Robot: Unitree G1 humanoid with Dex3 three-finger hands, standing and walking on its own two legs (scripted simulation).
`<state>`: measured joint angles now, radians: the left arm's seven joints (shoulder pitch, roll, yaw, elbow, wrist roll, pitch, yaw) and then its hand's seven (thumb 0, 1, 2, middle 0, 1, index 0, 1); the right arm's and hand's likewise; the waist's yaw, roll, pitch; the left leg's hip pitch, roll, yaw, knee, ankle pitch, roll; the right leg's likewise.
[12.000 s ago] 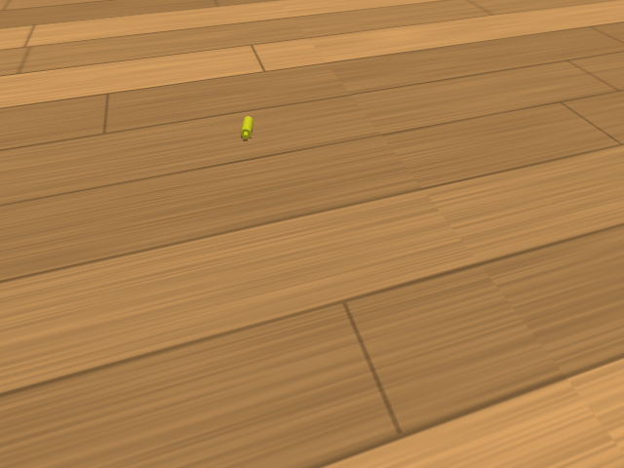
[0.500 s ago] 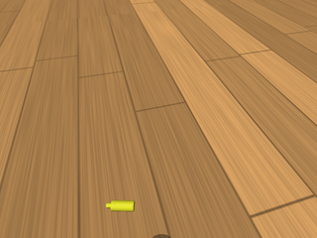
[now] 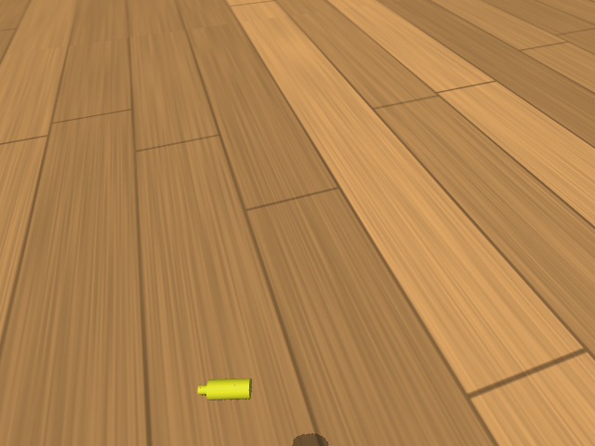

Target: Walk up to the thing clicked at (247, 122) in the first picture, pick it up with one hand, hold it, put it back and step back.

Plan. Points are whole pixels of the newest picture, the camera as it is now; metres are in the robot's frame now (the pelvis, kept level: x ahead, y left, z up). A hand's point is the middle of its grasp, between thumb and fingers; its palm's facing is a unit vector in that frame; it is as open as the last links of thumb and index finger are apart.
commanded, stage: walk up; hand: left
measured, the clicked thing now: (224, 389) +0.44 +0.27 -0.75
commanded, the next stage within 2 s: stand in 0.32 s
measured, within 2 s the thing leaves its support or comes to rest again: neither
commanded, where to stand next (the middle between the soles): +0.06 +0.01 m, yaw +1 degrees
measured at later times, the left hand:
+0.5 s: hand out of the picture +0.09 +0.24 -0.16, palm faces -0.03 -0.94 -0.34, open 7.3 cm
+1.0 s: hand out of the picture +0.06 +0.24 -0.16, palm faces -0.02 -0.94 -0.35, open 7.3 cm
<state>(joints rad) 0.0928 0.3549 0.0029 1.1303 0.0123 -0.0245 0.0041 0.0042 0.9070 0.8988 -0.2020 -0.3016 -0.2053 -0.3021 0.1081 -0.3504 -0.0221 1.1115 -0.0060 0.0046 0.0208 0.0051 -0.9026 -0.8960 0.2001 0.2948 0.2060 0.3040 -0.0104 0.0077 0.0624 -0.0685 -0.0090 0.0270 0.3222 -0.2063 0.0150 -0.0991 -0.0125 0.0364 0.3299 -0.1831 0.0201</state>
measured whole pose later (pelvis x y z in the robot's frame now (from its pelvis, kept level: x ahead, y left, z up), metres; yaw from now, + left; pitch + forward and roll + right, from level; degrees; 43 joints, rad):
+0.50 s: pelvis +0.00 -0.01 +0.00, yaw +0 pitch -2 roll +0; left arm 0.09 0.35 0.00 1.13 0.01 -0.01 0.00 0.00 0.91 0.90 -0.20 -0.30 -0.21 -0.30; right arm 0.09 -0.34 -0.01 1.13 0.00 -0.01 0.01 0.00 -0.90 -0.90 0.20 0.29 0.21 0.30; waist -0.01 -0.01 0.06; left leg -0.06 0.00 0.02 0.30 -0.19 0.01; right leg -0.09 -0.01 0.03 0.31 -0.17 0.01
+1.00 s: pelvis -0.01 -0.01 +0.00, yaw +1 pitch -2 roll +0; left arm 0.12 0.35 0.00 1.13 0.01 -0.01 0.00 0.00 0.91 0.90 -0.20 -0.30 -0.21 -0.30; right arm 0.11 -0.35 0.00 1.14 -0.01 -0.01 0.01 0.00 -0.90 -0.90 0.20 0.29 0.21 0.30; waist -0.01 0.00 0.05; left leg -0.07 0.00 0.01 0.29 -0.18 0.00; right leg -0.10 0.00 0.02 0.30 -0.16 0.01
